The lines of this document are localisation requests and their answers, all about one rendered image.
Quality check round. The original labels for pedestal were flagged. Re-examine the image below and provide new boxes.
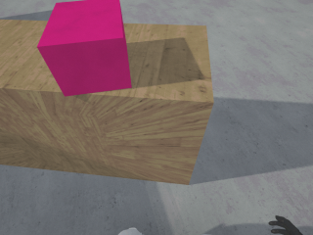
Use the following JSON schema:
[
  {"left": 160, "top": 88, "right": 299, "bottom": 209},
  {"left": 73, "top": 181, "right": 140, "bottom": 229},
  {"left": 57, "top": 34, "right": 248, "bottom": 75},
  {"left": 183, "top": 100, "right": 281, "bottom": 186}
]
[{"left": 0, "top": 20, "right": 214, "bottom": 185}]

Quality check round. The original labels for robot right hand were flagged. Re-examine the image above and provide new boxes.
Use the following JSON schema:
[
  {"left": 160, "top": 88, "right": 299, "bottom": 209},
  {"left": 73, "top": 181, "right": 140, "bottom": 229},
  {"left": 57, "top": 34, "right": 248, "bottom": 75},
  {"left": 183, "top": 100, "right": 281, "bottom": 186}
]
[{"left": 268, "top": 215, "right": 303, "bottom": 235}]

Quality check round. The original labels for carton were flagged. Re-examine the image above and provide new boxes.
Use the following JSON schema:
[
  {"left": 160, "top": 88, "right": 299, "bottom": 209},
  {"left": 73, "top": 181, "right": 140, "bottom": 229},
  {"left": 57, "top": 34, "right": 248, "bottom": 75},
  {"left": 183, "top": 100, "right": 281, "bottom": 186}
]
[{"left": 37, "top": 0, "right": 132, "bottom": 97}]

